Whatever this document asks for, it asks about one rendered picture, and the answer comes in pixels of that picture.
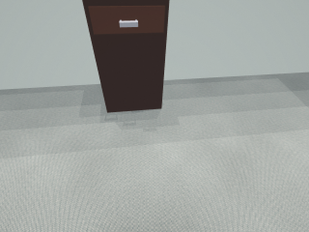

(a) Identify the cabinet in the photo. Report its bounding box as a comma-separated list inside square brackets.
[82, 0, 170, 113]

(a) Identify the handle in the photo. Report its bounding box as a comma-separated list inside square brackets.
[119, 19, 138, 28]

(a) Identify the drawer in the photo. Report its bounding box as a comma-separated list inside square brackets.
[88, 5, 165, 35]

